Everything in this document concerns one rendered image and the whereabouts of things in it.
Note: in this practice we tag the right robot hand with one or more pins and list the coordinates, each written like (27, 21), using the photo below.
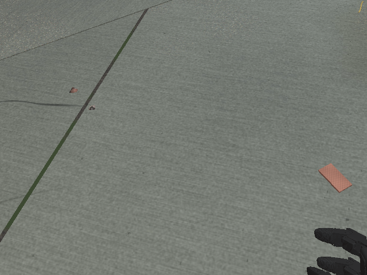
(350, 240)

